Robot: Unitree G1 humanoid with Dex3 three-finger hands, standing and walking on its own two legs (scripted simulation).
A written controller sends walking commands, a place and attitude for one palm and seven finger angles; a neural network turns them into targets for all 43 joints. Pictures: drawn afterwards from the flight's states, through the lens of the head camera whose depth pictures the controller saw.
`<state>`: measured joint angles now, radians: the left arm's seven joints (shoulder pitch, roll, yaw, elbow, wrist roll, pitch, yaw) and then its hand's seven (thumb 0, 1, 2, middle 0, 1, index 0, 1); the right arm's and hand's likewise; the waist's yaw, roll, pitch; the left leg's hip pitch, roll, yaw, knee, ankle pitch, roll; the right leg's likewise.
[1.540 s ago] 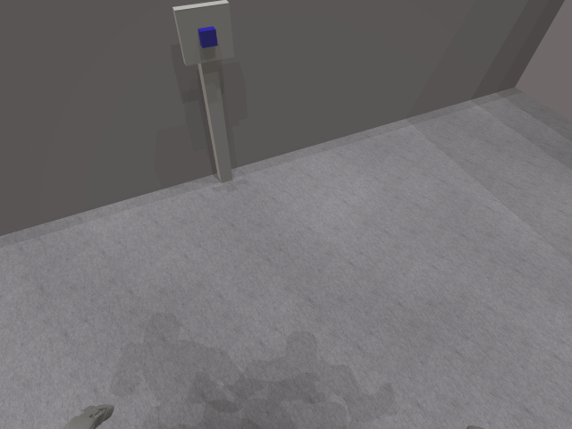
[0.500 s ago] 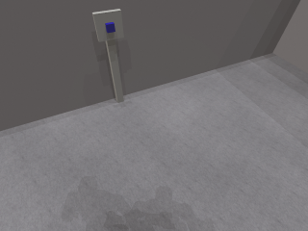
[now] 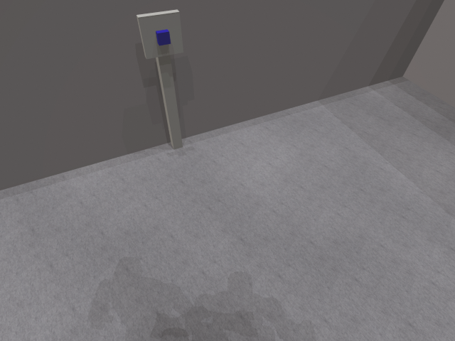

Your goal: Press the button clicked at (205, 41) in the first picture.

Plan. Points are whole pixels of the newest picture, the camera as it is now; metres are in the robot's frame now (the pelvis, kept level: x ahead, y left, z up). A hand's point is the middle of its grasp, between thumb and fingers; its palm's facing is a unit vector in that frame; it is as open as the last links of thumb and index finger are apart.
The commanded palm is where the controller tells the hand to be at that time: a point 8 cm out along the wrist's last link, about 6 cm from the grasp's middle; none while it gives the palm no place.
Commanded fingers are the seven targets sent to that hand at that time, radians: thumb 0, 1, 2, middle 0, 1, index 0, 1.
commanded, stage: walk to a spot facing it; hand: left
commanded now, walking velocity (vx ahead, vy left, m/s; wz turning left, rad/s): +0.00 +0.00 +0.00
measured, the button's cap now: (163, 37) +1.30 +0.36 -0.05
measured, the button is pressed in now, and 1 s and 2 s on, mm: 0 0 0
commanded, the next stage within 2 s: turn to face it in 1.88 s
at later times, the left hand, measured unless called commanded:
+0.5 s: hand out of the picture +0.05 +0.17 -0.19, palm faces -0.04 -0.98 -0.19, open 7.4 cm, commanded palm none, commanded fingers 0.00 0.90 0.90 -0.20 -0.30 -0.20 -0.30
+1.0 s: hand (152, 250) +0.35 +0.21 -0.18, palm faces -0.24 -0.95 -0.19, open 7.4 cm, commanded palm none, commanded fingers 0.00 0.90 0.90 -0.20 -0.30 -0.20 -0.30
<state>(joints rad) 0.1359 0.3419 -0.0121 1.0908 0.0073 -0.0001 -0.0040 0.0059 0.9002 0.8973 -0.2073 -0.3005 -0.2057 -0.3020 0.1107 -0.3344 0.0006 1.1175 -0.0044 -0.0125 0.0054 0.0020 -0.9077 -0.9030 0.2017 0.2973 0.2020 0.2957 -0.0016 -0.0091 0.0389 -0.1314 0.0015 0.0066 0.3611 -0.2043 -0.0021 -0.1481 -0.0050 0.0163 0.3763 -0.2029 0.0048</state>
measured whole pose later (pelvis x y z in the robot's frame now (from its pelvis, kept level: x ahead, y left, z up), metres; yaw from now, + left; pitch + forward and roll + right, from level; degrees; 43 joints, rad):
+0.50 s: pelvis +0.07 -0.02 -0.02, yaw -6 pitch -1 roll -1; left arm 0.39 0.17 0.02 1.06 0.02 -0.04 -0.01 0.00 0.90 0.90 -0.20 -0.30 -0.20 -0.30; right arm 0.30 -0.22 -0.03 1.11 -0.02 0.01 0.01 0.00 -0.91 -0.90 0.20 0.30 0.20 0.30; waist 0.03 0.02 0.02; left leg -0.32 0.07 0.07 0.97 -0.51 -0.01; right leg -0.18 0.04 0.01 0.58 -0.39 -0.03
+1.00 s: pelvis +0.25 +0.03 -0.01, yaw -19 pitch +0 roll +0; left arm 0.26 0.22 0.09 1.02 0.03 0.00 -0.02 0.01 0.91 0.90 -0.20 -0.30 -0.20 -0.30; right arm 0.27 -0.15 -0.06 1.03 -0.02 -0.09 -0.02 -0.02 -0.96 -0.90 0.20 0.30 0.20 0.30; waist 0.02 -0.05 0.01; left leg -0.19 0.04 0.24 0.44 -0.25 0.05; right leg -0.57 -0.07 -0.05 1.15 -0.24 -0.02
